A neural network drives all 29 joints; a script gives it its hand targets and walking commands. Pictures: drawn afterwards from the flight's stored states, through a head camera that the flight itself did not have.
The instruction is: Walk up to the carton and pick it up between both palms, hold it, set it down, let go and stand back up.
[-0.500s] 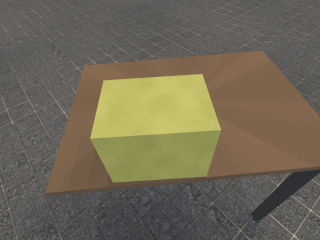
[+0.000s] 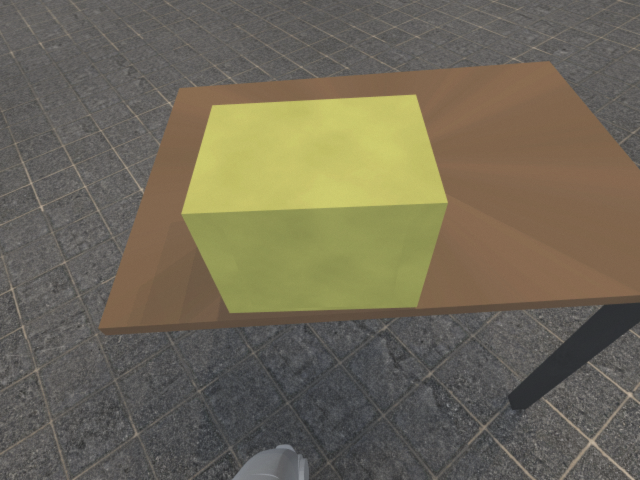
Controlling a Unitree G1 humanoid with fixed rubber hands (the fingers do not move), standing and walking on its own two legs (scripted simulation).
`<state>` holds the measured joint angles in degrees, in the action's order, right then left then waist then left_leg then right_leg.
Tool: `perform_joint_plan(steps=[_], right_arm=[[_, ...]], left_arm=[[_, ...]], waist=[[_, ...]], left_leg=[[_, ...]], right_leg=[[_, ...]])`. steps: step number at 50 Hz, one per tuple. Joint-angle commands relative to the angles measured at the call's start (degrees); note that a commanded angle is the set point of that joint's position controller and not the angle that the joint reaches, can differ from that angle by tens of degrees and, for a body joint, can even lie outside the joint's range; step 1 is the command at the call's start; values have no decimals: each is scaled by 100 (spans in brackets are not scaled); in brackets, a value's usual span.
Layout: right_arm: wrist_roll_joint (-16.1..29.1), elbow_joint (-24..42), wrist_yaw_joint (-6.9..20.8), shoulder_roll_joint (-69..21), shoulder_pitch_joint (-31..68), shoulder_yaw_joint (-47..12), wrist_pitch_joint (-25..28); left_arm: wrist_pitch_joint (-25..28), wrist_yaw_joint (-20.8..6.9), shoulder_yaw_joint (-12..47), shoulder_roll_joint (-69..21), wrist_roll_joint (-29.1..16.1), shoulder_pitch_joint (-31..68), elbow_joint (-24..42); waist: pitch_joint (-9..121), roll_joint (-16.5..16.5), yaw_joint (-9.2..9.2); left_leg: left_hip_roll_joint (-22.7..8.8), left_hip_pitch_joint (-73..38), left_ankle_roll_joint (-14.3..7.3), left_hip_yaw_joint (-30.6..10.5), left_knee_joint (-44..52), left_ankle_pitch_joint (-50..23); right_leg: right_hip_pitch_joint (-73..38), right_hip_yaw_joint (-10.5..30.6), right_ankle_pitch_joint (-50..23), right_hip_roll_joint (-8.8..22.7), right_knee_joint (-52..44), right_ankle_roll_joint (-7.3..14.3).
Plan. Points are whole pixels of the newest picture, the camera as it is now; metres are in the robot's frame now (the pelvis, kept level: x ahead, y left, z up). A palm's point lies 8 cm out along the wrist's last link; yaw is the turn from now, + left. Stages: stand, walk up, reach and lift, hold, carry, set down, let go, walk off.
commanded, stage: walk up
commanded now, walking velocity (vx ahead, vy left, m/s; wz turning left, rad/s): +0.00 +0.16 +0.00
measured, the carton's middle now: (317, 209) +0.44 +0.02 +0.08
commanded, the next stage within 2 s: stand in 0.60 s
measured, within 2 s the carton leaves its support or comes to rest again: neither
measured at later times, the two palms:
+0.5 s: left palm out of the picture +0.01 +0.24 -0.12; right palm out of the picture +0.01 -0.18 -0.10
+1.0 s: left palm out of the picture -0.01 +0.24 -0.12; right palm out of the picture +0.01 -0.16 -0.11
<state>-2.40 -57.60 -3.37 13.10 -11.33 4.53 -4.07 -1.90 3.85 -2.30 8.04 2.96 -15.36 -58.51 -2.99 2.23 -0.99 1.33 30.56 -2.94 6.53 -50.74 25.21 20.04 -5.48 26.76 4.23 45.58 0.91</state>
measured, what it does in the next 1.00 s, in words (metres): steps on the spot: left foot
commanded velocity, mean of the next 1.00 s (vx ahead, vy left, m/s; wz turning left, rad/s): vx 0.00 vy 0.00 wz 0.00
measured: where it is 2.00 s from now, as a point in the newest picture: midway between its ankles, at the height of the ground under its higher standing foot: outside the picture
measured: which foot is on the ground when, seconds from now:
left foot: up 0.00-0.18, down 0.20-1.00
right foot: down 0.00-1.00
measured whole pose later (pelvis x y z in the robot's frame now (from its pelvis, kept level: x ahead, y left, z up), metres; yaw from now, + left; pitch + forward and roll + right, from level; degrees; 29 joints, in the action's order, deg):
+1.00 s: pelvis +0.02 +0.05 +0.04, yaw +1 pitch -2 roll +0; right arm -0.5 -65.3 -2.3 6.3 -16.8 1.0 1.5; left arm -0.3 2.3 -1.4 5.6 0.8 -16.2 -68.0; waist -3.4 -0.7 -0.1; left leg 1.9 8.3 -2.5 1.8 -24.5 14.2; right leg 4.9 -5.5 15.0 5.9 22.5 -4.0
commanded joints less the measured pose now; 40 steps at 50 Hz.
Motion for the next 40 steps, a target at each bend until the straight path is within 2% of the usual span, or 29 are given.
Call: perform_joint_plan(steps=[1, 2, 3, 4, 5, 7, 8, 9, 10, 11, 12, 13, 14, 15, 17, 20, 29, 33, 40], right_arm=[[0, 760, 217, 312, 209, 104, 187], [11, 646, 279, 470, 109, 191, 178], [137, 442, 366, 34, -467, 49, 257], [92, 279, 419, 108, -861, 46, 210], [95, 223, 402, 135, -758, 35, 167], [110, 235, 279, -117, -373, -64, 115], [123, 200, 217, -287, -440, -131, 149], [151, 110, 170, -353, -628, -181, 230], [123, 59, 138, -131, -749, -170, 362], [147, 158, 105, 490, -599, -118, 501], [190, 76, 130, 340, -604, -189, 523], [155, 56, 160, 100, -399, -265, 527], [167, 59, 167, 157, -237, -257, 527], [173, 15, 128, 103, -279, -246, 528], [257, -121, 124, 13, -446, -233, 575], [246, -252, 153, -63, -608, -243, 612], [198, -490, 133, -86, -884, -261, 618], [199, -581, 111, -134, -978, -267, 612], [190, -649, 105, -201, -1037, -279, 602]], left_arm=[[17, 197, -186, 1182, 141, -497, 177], [67, 152, -235, 1303, 18, -38, 322], [123, 78, -45, 750, -210, 857, 466], [154, 34, -75, 768, -191, 1112, 524], [189, -6, -63, 648, -140, 848, 431], [219, -71, -32, 561, -76, 73, 165], [211, -104, -66, 711, -96, -137, 55], [194, -130, -101, 813, -122, -265, -26], [197, -157, -98, 700, -94, -539, -109], [182, -212, -71, 389, -191, -1116, -86], [87, -196, -46, 328, -276, -930, -153], [60, -201, -68, 443, -306, -710, -181], [74, -231, -56, 394, -268, -626, -235], [106, -257, -79, 458, -235, -499, -245], [148, -274, -72, 413, -192, -518, -326], [195, -229, -61, 421, -198, -510, -455], [208, -193, -22, 305, -211, -406, -701], [216, -178, -10, 298, -215, -402, -739], [188, -148, 13, 253, -218, -484, -837]], waist=[[-753, -1492, 25], [-650, -889, 243], [-254, -1533, 823], [-185, -1911, 948], [-209, -1697, 745], [-301, -1150, 286], [-250, -951, 274], [-160, -746, 339], [-92, -318, 258], [-29, 710, -285], [-78, 1111, -51], [-333, 789, -116], [-391, 602, -117], [-330, 500, -72], [-168, 359, -70], [-62, 199, -23], [-196, -188, 62], [-204, -254, 59], [-284, -264, 85]], left_leg=[[-183, 1217, 293, -1464, -2234, -46], [-145, 1004, 390, -1485, -2416, -373], [-43, -410, 206, -1099, -1582, -517], [10, -974, 192, -559, -963, -501], [-49, -1186, 186, -392, -367, -436], [-68, -1253, 229, -240, 817, 9], [-91, -1523, 237, -191, 1606, -217], [-136, -2061, 253, -231, 2641, -1108], [-507, -2566, 290, -930, 3418, -1781], [-1586, -2541, 34, -2198, 3415, -3222], [-1726, -1664, -385, -2329, 3534, -2782], [-1458, -1334, -279, -2171, 3677, -2065], [-1208, -1219, -106, -1902, 3744, -1504], [-1007, -1250, 24, -1703, 3789, -1331], [-824, -1521, 90, -1447, 3762, -1545], [-760, -1857, 69, -1293, 3641, -1852], [-712, -1881, 16, -1196, 3525, -2028], [-691, -1947, 30, -1107, 3378, -2374], [-672, -1956, 7, -1109, 3310, -2482]], right_leg=[[438, 3860, 566, 2799, -3931, 1321], [428, 3017, 100, 2326, -3533, 1074], [1142, 1272, -462, 919, -3321, 894], [1157, 579, -591, 540, -3212, 660], [828, 462, -711, 457, -3091, 605], [-13, 739, -1388, 736, -2742, 789], [-282, 817, -1847, 820, -2461, 810], [-299, 817, -2071, 821, -2218, 672], [-178, 687, -1894, 598, -1783, 374], [85, 356, -779, 24, -1655, 37], [-593, 392, -508, -64, -1904, -56], [-925, 405, -917, -123, -2091, -88], [-1201, 397, -1324, -90, -2306, -115], [-1421, 378, -1646, -18, -2399, -128], [-1636, 392, -1983, 124, -2575, -140], [-1591, 366, -1943, 211, -2722, -151], [-1445, 269, -1865, 275, -2778, -211], [-1369, 239, -1875, 343, -2736, -258], [-1298, 199, -1835, 339, -2693, -275]])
